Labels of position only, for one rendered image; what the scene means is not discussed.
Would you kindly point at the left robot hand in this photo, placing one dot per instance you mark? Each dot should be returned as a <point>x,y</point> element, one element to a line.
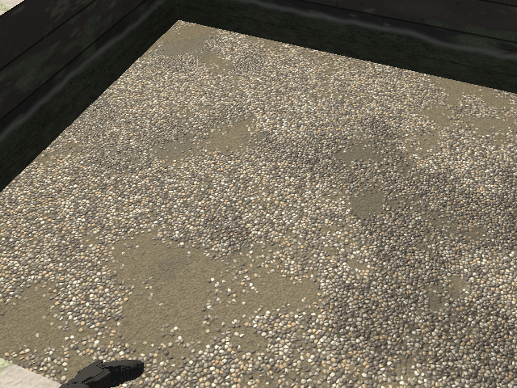
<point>106,375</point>

